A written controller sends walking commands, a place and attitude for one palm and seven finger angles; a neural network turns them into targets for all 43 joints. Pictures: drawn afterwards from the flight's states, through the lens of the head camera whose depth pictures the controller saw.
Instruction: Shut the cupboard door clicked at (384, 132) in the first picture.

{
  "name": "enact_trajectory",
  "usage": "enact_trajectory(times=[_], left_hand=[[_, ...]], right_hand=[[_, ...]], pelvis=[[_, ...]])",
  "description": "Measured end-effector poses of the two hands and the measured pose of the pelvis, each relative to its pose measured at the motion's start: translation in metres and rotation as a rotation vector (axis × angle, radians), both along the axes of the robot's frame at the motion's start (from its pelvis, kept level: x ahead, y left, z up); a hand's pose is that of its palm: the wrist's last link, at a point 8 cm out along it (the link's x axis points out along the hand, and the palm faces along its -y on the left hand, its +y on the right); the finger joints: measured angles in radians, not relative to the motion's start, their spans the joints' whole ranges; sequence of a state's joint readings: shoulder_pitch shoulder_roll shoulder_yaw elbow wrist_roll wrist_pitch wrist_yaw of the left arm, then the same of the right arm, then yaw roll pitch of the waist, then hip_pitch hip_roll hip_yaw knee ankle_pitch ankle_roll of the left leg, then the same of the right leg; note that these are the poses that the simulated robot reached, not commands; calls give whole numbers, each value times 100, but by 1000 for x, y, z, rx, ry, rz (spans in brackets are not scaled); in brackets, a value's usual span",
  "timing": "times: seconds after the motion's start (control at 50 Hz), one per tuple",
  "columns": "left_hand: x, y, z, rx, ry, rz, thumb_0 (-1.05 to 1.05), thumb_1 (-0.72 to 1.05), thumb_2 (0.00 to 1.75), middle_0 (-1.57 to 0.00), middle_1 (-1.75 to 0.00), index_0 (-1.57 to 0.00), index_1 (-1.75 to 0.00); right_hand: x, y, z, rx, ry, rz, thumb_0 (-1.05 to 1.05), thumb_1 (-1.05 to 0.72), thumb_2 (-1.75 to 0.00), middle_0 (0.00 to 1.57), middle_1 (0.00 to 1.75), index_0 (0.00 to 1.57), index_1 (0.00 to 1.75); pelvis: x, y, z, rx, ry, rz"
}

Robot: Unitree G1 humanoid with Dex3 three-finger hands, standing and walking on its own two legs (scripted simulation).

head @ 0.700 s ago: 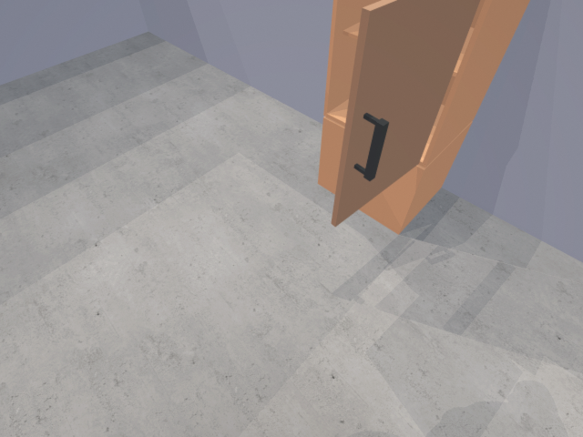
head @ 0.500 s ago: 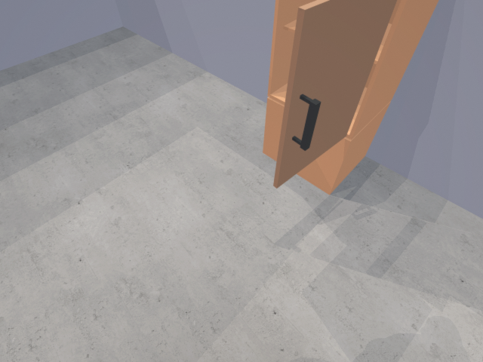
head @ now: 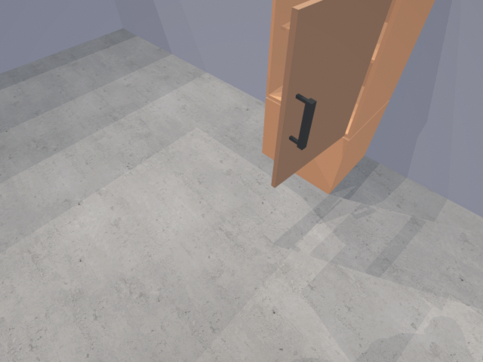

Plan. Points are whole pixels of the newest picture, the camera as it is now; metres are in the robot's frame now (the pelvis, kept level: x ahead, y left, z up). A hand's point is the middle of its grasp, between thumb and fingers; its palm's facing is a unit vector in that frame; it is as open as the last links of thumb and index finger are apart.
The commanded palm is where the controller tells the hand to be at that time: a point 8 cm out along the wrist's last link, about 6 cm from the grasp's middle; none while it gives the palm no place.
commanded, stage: look at it before walking up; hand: left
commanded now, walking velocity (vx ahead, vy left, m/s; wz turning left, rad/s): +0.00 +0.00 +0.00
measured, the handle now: (300, 122) +0.74 -0.13 -0.06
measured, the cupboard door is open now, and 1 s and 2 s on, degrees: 84 84 84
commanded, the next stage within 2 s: walk around to get in front in 0.14 s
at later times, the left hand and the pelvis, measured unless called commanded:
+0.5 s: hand out of the picture +0.02 +0.19 -0.18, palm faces -0.05 -0.97 -0.23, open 7.4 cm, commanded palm none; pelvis -0.01 -0.01 -0.01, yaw -5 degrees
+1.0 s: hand out of the picture +0.11 +0.13 -0.17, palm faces -0.30 -0.91 -0.30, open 7.4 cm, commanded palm none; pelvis -0.04 -0.05 -0.03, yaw -19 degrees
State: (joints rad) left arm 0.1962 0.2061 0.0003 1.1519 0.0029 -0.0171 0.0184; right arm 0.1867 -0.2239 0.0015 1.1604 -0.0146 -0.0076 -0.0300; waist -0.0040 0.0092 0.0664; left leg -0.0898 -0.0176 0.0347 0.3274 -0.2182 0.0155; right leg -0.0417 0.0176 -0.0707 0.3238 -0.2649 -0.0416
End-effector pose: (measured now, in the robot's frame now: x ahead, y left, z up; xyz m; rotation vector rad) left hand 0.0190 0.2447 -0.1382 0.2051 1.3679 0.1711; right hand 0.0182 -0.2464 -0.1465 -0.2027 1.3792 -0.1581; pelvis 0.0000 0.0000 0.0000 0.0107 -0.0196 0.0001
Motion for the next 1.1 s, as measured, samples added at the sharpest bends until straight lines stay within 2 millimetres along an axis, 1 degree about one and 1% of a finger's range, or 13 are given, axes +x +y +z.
enact_trajectory(times=[0.36,0.44,0.54,0.6,0.66,0.72,0.78,0.86,0.92,0.96,1.0,1.1], left_hand=[[3,-6,1,9,0,-9,1,91,90,-21,-30,-20,-30],[2,-10,-4,-2,23,-24,1,91,90,-21,-30,-20,-30],[4,-11,-14,-19,35,-53,1,91,90,-21,-30,-20,-30],[11,-9,-18,-28,29,-73,1,91,90,-21,-30,-20,-30],[22,-6,-20,-31,18,-108,1,91,90,-21,-30,-20,-30],[39,-8,-15,-24,-3,-150,1,91,90,-21,-30,-20,-30],[59,-13,-7,-16,-43,-186,1,91,90,-20,-30,-20,-30],[83,-30,0,1,-87,-254,1,91,90,-20,-30,-19,-30],[97,-49,-1,22,-118,-309,1,91,90,-20,-30,-19,-30],[102,-61,-3,36,-137,-337,1,91,90,-20,-30,-19,-30],[100,-72,0,40,-136,-356,1,91,90,-20,-30,-20,-30],[90,-90,3,26,-74,-397,1,91,90,-21,-30,-20,-30]], right_hand=[[-1,-9,-1,-7,-7,-16,0,-91,-90,20,29,20,30],[-8,-8,-4,-7,-15,-60,0,-91,-90,20,29,20,30],[-22,-7,-6,-20,-19,-118,0,-91,-90,20,29,20,30],[-31,-6,-5,-34,-18,-146,0,-91,-90,20,29,20,30],[-42,-5,-4,-46,-27,-170,0,-91,-90,20,29,20,30],[-57,-5,-4,-45,-30,-190,0,-91,-90,20,29,20,30],[-69,-8,-4,-33,-18,-210,0,-91,-90,20,29,20,30],[-78,-21,-12,-7,-28,-251,1,-90,-90,20,29,20,30],[-83,-38,-26,15,-51,-291,1,-90,-90,20,29,20,30],[-84,-52,-35,20,-60,-316,1,-90,-90,20,29,20,30],[-81,-64,-33,11,-71,-334,1,-91,-90,20,29,20,30],[-65,-88,-12,-26,-153,-372,1,-91,-90,20,29,20,30]], pelvis=[[-3,-8,-1,-1,5,-22],[-7,-9,-5,-7,7,-57],[-14,-7,-11,-15,11,-92],[-18,-4,-13,-14,14,-111],[-24,-1,-15,-3,20,-148],[-29,-2,-13,-2,19,-181],[-33,-7,-10,-4,22,-213],[-36,-20,-13,-5,24,-266],[-37,-37,-22,2,25,-302],[-39,-46,-28,-4,26,-319],[-42,-51,-26,1,24,-335],[-42,-57,-13,24,37,-400]])
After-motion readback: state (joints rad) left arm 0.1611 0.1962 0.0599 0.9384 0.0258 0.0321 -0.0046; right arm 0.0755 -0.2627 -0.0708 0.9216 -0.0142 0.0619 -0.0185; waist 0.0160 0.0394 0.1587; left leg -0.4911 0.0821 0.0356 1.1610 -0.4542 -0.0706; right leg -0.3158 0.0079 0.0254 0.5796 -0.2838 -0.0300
